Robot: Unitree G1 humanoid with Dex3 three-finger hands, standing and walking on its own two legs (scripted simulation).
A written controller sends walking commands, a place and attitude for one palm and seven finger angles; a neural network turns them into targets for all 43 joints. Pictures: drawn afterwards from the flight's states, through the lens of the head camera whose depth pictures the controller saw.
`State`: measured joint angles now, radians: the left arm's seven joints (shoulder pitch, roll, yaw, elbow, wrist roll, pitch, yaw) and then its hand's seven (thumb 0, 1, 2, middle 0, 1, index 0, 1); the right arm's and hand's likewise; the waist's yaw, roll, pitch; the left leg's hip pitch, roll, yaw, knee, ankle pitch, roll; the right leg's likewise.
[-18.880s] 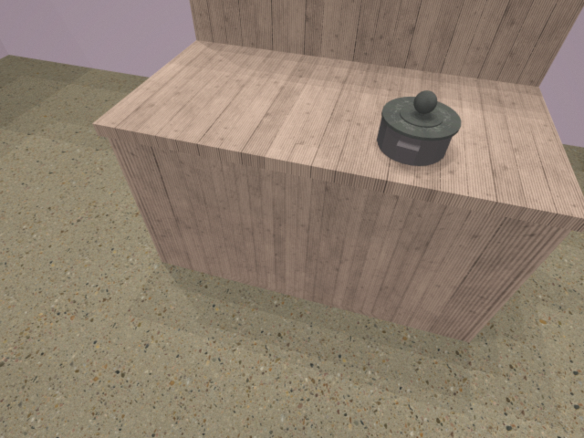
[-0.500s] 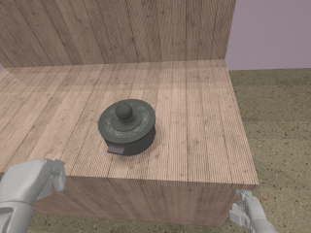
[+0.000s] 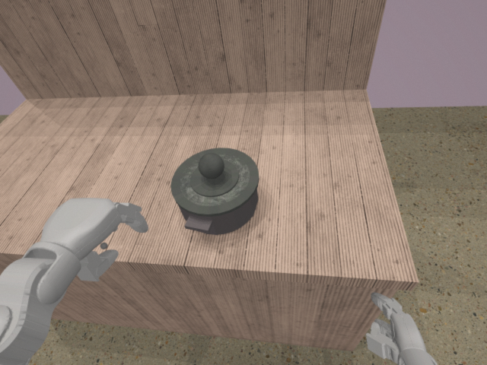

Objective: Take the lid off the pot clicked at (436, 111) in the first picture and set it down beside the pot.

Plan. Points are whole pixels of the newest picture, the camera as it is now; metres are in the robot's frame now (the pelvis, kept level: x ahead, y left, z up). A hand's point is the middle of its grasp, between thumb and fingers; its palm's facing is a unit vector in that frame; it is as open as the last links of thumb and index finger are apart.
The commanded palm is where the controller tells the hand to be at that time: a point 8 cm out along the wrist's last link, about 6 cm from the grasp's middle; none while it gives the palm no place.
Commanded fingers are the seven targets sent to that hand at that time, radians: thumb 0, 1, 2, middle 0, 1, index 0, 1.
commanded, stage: reach forward and open the fingers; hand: left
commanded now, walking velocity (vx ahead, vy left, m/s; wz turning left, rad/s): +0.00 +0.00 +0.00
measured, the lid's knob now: (211, 165) +0.47 +0.13 +0.05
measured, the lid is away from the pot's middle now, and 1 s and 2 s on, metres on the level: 0.00 0.00 0.00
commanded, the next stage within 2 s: move the open hand above the knob in 0.34 s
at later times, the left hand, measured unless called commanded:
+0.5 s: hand (105, 210) +0.30 +0.25 +0.13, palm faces -0.16 -0.10 -0.98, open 10.5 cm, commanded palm +0.28 +0.25 +0.20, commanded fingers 0.00 -0.36 1.46 -0.80 -0.08 -0.80 -0.08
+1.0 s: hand (124, 173) +0.35 +0.23 +0.16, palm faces -0.10 -0.08 -0.99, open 10.5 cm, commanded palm +0.33 +0.21 +0.20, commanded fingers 0.00 -0.36 1.46 -0.80 -0.08 -0.80 -0.08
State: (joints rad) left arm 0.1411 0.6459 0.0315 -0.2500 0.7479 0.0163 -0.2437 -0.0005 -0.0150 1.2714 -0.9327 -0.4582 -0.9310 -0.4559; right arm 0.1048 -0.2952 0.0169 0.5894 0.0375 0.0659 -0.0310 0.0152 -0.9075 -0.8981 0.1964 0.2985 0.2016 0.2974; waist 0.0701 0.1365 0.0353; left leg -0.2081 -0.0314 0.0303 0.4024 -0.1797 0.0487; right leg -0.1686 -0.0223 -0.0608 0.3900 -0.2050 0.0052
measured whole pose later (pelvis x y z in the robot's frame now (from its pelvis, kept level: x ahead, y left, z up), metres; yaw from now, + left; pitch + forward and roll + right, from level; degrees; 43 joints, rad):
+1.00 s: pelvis +0.00 +0.00 +0.00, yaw +1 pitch +1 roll +0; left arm -0.38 0.61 -0.10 0.07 0.77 0.22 -0.32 0.00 -0.35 1.46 -0.82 -0.09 -0.82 -0.09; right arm 0.08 -0.29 0.05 0.60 0.07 0.10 0.01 0.01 -0.91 -0.90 0.20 0.30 0.20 0.30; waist 0.05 0.12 0.00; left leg -0.24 -0.05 0.02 0.41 -0.18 0.05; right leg -0.21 -0.04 -0.07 0.44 -0.23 0.00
